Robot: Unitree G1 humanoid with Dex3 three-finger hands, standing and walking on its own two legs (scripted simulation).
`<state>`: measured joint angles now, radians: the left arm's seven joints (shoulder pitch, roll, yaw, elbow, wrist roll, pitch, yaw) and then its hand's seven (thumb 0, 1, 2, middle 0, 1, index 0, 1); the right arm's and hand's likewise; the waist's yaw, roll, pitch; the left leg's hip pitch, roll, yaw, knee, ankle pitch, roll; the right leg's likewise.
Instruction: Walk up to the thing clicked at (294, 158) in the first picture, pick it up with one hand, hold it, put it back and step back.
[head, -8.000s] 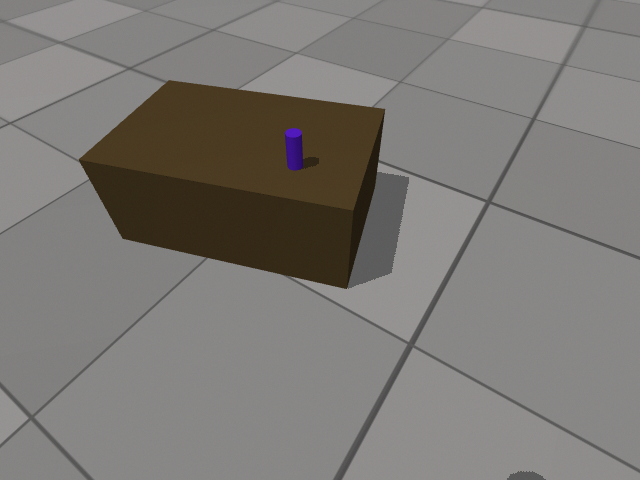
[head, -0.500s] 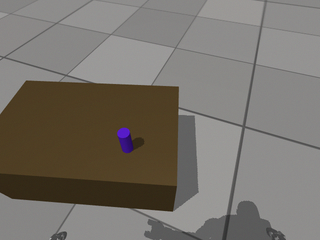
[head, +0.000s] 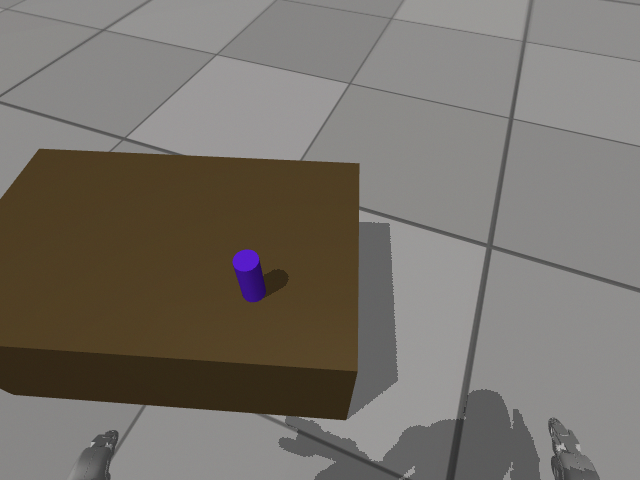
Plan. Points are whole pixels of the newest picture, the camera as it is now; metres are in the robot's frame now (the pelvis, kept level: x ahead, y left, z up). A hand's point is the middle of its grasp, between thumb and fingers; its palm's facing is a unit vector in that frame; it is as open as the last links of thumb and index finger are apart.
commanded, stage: go down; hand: left
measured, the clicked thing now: (250, 277) +0.55 +0.17 -0.27
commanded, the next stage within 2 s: none
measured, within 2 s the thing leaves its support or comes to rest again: neither
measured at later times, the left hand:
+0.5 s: hand (130, 475) +0.16 +0.26 -0.11, palm faces +0.08 -0.95 -0.31, open 17.6 cm
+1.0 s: hand out of the picture +0.14 +0.26 -0.10, palm faces +0.11 -0.95 -0.31, open 17.5 cm
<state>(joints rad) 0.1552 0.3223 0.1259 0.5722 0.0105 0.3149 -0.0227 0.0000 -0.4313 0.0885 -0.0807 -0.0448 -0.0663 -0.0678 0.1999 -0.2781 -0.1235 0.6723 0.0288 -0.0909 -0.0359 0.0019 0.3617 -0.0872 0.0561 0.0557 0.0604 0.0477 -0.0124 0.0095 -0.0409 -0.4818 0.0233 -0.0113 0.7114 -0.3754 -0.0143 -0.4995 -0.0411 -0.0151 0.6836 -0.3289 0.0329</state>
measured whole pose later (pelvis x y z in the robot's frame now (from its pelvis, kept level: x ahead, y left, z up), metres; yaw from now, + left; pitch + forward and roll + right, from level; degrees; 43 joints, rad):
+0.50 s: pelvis +0.01 +0.00 -0.02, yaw +1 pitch +10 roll -1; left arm 0.28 0.33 0.16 0.30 0.00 0.44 -0.07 0.00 -0.59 0.04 -0.09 -0.04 -0.08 -0.06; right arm 0.30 -0.25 -0.12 0.46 0.02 -0.09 -0.04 0.00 0.52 -0.04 0.06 0.05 0.06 0.05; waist -0.02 0.02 -0.11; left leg -0.57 0.02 -0.03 0.84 -0.45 -0.01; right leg -0.57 -0.05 -0.03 0.80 -0.41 0.04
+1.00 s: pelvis +0.00 +0.00 -0.03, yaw +1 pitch +11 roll -1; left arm 0.37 0.37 0.22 0.15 -0.03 0.46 -0.12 -0.01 -0.59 0.08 -0.08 -0.05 -0.07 -0.08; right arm 0.41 -0.24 -0.08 0.26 0.03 -0.10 -0.09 -0.01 0.54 -0.04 0.06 0.05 0.06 0.05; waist -0.02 0.02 -0.15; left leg -0.65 0.02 -0.04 0.95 -0.49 -0.02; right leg -0.66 -0.05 -0.04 0.92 -0.45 0.03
